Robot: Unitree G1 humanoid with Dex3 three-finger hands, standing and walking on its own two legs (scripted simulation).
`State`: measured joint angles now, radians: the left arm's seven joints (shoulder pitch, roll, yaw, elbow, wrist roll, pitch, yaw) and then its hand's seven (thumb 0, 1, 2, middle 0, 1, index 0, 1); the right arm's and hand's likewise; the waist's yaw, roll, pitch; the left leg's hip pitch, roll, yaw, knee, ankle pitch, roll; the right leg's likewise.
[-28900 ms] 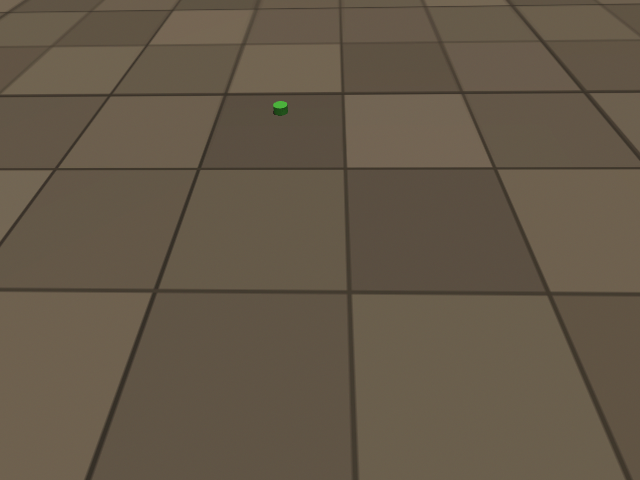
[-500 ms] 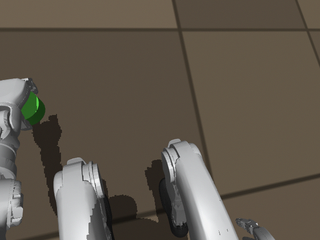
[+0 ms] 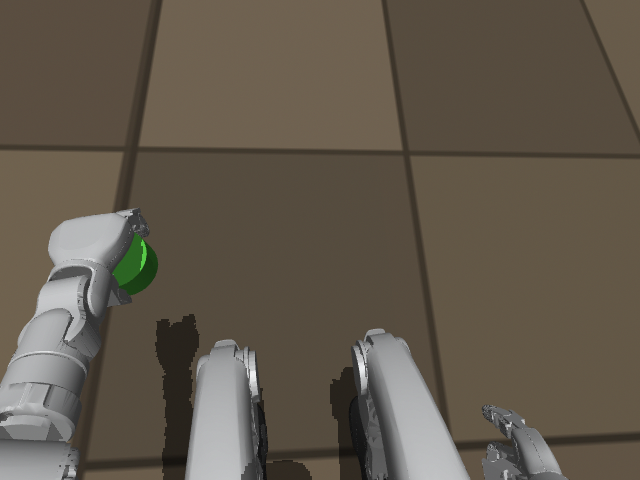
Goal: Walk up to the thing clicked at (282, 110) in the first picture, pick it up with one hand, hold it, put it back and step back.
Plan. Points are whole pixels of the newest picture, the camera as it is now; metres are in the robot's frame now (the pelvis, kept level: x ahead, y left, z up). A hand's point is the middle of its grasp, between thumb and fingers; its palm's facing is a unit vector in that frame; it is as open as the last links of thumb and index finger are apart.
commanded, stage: lift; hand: left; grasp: from above
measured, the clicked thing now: (121, 262) +0.43 +0.26 -0.11
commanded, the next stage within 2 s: hold in 0.86 s
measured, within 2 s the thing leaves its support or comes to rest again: neither
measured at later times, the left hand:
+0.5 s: hand (33, 249) +0.36 +0.25 +0.09, palm faces -0.44 -0.09 -0.89, open 10.6 cm
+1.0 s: hand out of the picture +0.38 +0.24 +0.17, palm faces -0.43 -0.08 -0.90, open 10.5 cm
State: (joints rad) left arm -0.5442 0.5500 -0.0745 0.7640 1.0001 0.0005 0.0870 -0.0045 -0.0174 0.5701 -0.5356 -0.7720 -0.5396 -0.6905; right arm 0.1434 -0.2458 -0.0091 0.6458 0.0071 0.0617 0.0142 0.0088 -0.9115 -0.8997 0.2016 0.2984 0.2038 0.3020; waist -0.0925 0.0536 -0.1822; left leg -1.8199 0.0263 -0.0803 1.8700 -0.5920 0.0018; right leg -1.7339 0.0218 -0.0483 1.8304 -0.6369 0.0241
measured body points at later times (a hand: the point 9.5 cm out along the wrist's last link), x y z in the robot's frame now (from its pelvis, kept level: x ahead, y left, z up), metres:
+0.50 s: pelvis +0.04 +0.00 +0.17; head +0.11 +0.02 +0.62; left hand +0.38 +0.25 +0.14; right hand +0.14 -0.26 +0.05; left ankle +0.10 +0.12 -0.46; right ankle +0.09 -0.13 -0.46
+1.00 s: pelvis +0.07 +0.01 +0.24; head +0.12 +0.00 +0.69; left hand +0.39 +0.25 +0.22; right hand +0.17 -0.26 +0.12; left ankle +0.10 +0.12 -0.46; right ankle +0.09 -0.13 -0.46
